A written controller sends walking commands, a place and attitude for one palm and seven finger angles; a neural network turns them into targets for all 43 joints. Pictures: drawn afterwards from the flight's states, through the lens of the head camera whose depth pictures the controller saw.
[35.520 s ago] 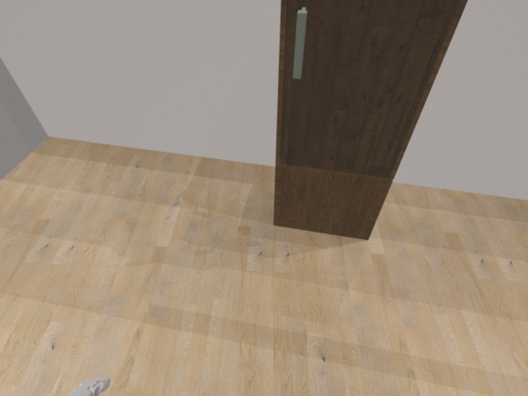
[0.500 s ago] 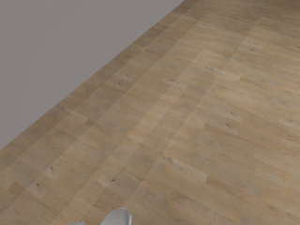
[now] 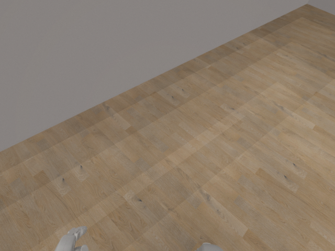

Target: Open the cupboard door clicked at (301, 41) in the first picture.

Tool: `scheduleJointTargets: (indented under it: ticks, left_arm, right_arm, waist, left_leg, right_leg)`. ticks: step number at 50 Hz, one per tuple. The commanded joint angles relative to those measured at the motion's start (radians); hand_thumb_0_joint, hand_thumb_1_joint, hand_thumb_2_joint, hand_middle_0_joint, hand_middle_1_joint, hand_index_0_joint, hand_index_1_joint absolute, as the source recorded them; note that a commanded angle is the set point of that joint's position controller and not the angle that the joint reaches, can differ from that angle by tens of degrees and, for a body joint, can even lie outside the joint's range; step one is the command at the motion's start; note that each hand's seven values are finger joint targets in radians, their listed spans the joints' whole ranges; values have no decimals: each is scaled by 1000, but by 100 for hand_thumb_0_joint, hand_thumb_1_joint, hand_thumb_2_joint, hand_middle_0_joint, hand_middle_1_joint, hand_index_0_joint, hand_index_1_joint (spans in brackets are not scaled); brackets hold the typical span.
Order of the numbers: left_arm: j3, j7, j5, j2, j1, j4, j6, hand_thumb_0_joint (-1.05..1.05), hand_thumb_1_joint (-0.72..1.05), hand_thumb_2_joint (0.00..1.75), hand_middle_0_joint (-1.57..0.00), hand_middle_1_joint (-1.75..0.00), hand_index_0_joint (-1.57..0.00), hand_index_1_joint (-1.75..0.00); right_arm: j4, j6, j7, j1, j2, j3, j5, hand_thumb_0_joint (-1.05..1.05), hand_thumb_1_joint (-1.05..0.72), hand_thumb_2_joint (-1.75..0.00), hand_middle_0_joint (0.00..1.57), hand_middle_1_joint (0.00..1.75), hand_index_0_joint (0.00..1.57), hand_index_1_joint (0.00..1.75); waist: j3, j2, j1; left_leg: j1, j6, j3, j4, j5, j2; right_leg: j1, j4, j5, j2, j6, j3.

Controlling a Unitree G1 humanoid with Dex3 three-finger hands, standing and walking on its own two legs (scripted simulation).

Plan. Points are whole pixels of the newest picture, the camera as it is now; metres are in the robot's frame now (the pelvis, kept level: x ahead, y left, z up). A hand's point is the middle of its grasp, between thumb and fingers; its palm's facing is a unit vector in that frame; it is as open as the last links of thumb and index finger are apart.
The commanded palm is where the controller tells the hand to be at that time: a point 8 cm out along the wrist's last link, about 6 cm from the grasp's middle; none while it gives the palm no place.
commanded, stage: turn to face it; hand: left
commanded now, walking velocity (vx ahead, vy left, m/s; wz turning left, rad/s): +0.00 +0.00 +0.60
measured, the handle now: out of the picture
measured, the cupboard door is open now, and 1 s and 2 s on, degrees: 41 41 41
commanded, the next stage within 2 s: none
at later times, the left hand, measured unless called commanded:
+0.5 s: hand out of the picture -0.01 +0.21 -0.19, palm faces +0.35 -0.91 -0.23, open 7.3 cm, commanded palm none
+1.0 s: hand out of the picture +0.04 +0.21 -0.15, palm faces +0.54 -0.79 -0.28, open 7.3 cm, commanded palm none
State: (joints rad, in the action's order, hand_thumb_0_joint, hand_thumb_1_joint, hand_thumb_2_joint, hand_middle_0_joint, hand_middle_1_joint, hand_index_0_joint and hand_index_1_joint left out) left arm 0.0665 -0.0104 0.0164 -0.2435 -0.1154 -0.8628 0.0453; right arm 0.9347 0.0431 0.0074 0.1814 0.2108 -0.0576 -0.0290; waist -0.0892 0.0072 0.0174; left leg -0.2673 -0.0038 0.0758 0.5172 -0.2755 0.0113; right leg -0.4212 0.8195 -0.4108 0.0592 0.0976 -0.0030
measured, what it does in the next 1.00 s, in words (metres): steps on the spot, turning left: right foot, then left foot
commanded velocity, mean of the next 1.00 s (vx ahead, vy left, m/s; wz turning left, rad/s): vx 0.00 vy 0.00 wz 0.60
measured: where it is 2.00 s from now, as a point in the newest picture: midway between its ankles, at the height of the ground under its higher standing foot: outside the picture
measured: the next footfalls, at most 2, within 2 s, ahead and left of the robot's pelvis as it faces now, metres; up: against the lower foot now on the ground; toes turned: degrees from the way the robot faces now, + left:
right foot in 0.06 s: +0.05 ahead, -0.14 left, +0.00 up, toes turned +0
left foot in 0.46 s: +0.03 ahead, +0.11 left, +0.00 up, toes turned +24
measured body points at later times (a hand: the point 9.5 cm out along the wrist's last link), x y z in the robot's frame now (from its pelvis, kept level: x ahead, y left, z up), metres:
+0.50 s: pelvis +0.02 +0.00 -0.02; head +0.07 +0.04 +0.43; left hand -0.03 +0.26 -0.18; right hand +0.21 -0.21 -0.14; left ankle +0.00 +0.09 -0.74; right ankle +0.01 -0.14 -0.71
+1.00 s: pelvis +0.05 -0.03 -0.01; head +0.10 -0.02 +0.44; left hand +0.02 +0.25 -0.13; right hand +0.22 -0.22 -0.17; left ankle -0.02 +0.08 -0.71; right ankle +0.10 -0.13 -0.74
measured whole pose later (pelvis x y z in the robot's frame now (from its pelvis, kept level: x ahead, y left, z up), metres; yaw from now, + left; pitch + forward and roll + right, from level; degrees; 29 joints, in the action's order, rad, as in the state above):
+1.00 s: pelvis +0.05 -0.03 -0.01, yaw +35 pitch +1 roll +0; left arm 0.05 -0.03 0.02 -0.20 -0.12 -0.86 0.01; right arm 0.96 0.06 0.00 0.22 0.23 -0.09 -0.02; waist -0.08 0.05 0.04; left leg -0.41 0.02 0.13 0.80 -0.44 0.07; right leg -0.27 0.56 -0.32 0.02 0.00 -0.04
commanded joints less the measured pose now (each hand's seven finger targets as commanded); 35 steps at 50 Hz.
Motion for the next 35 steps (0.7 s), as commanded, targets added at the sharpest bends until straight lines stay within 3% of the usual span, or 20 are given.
scheduleJointTargets:
  ticks: [1,2,3,4,5,6,7,9,14,17,19,21,22,23,24,25,27,29,32,35]
  left_arm:
    - [24,-5,-6,-79,-117,47,-44,0,90,90,-20,-30,-20,-30]
    - [33,-11,0,-127,-159,38,-57,0,90,90,-20,-30,-20,-30]
    - [55,-22,16,-225,-186,32,-66,0,90,90,-20,-30,-20,-30]
    - [52,-26,11,-249,-193,38,-61,0,90,90,-20,-30,-20,-30]
    - [41,-27,8,-210,-151,46,-59,0,90,90,-20,-30,-20,-30]
    - [28,-30,7,-149,-89,52,-60,0,90,90,-20,-30,-20,-30]
    - [17,-27,3,-128,-52,60,-56,0,90,90,-20,-30,-20,-30]
    - [12,-25,4,-106,-46,59,-59,0,90,90,-20,-30,-20,-30]
    - [25,-26,10,-136,-160,23,-65,0,90,90,-20,-30,-20,-30]
    - [39,-23,16,-169,-173,14,-60,0,90,90,-20,-30,-20,-30]
    - [44,-20,18,-174,-167,8,-57,0,90,90,-20,-30,-20,-30]
    - [48,-13,4,-177,-139,17,-53,0,90,90,-20,-30,-20,-30]
    - [42,-7,-5,-140,-131,36,-49,0,90,90,-20,-30,-20,-30]
    - [17,-1,-11,-61,-77,84,-43,0,90,90,-20,-30,-20,-30]
    - [12,-12,0,-81,-15,105,-24,0,90,90,-20,-30,-20,-30]
    - [16,-17,5,-83,4,95,-21,0,90,90,-20,-30,-20,-30]
    - [24,-10,4,-81,-11,54,-17,0,90,90,-20,-30,-20,-30]
    - [25,1,7,-83,-49,30,-13,0,90,90,-20,-30,-20,-30]
    - [24,0,6,-80,-62,26,-13,0,90,90,-20,-30,-20,-30]
    - [22,-2,6,-76,-34,45,-13,0,90,90,-20,-30,-20,-30]
  right_arm:
    - [-87,-19,-17,-57,216,-64,11,0,-90,-90,20,30,20,30]
    - [-91,-22,-13,-43,172,-60,21,0,-90,-90,20,30,20,30]
    - [-108,-25,-9,-22,99,-50,28,0,-90,-90,20,30,20,30]
    - [-119,-18,-8,-39,127,-56,24,0,-90,-90,20,30,20,30]
    - [-114,-10,-3,-31,124,-52,18,0,-90,-90,20,30,20,30]
    - [-79,2,0,-32,128,-57,13,0,-90,-90,20,30,20,30]
    - [-63,8,7,-26,126,-57,10,0,-90,-90,20,30,20,30]
    - [-58,15,18,-21,100,-48,14,0,-90,-90,20,30,20,30]
    - [-69,8,23,-109,71,-28,19,0,-90,-90,20,30,20,30]
    - [-81,-1,25,-128,65,-20,22,0,-90,-90,20,30,20,30]
    - [-81,-7,25,-106,72,-23,22,0,-90,-90,20,30,20,30]
    - [-63,-14,22,-19,113,-34,16,0,-90,-90,20,30,20,30]
    - [-51,-24,17,56,200,-55,10,0,-90,-90,20,30,20,30]
    - [-41,-27,5,137,314,-87,5,0,-90,-90,20,30,20,30]
    - [-19,-17,-3,180,314,-83,13,0,-90,-90,20,30,20,30]
    - [-25,-22,-12,148,280,-71,9,0,-90,-90,20,30,20,30]
    - [-60,-28,-27,37,240,-60,6,0,-90,-90,20,30,20,30]
    - [-71,-34,-27,-5,212,-46,8,0,-90,-90,20,30,20,30]
    - [-71,-39,-25,7,207,-44,8,0,-90,-90,20,30,20,30]
    - [-65,-36,-22,25,211,-48,6,0,-90,-90,20,30,20,30]
  waist:
    - [150,161,-48]
    - [180,27,-66]
    - [203,-286,-73]
    - [194,-297,-83]
    - [146,-213,-55]
    - [104,-263,-25]
    - [75,-255,-1]
    - [73,-250,10]
    - [127,-190,-46]
    - [127,-225,-59]
    - [131,-238,-46]
    - [161,-177,13]
    - [231,30,57]
    - [256,332,104]
    - [263,213,106]
    - [231,172,94]
    - [152,180,44]
    - [129,127,5]
    - [139,82,-3]
    - [124,98,4]
  left_leg:
    - [-29,-97,203,-14,380,-158]
    - [-140,-44,166,81,221,-98]
    - [-324,41,-23,330,-206,60]
    - [-318,45,-14,575,-393,40]
    - [-320,37,11,696,-332,5]
    - [-333,45,13,758,-265,-22]
    - [-335,59,-14,786,-198,-34]
    - [-317,71,-49,740,-139,-37]
    - [-264,80,-134,429,-180,-33]
    - [-193,64,-179,272,-189,-23]
    - [-117,51,-198,154,-143,-11]
    - [79,30,-201,-30,45,-1]
    - [275,-31,-22,-98,273,-141]
    - [375,-196,364,-127,724,-420]
    - [345,-239,304,-99,791,-445]
    - [291,-230,274,-119,685,-404]
    - [179,-185,205,-141,538,-304]
    - [131,-153,155,-169,442,-246]
    - [138,-162,166,-173,426,-234]
    - [122,-170,210,-184,362,-230]
  right_leg:
    - [251,-323,174,-48,-17,-54]
    - [412,-456,267,47,-41,34]
    - [532,-513,428,342,-148,323]
    - [408,-517,535,483,-251,384]
    - [327,-514,451,437,-274,290]
    - [276,-526,398,364,-238,244]
    - [261,-507,433,304,-208,146]
    - [263,-488,530,255,-173,11]
    - [434,-407,764,280,-179,-70]
    - [422,-365,788,307,-186,-96]
    - [392,-315,772,311,-168,-111]
    - [275,-186,671,290,-113,-174]
    - [100,14,434,220,-57,-217]
    - [-170,267,-270,69,8,-186]
    - [-183,352,-274,81,-15,-46]
    - [-188,373,-219,87,-19,-20]
    - [-186,399,-74,77,-9,14]
    - [-151,381,16,61,-5,10]
    - [-133,302,35,41,4,10]
    - [-121,227,29,25,8,10]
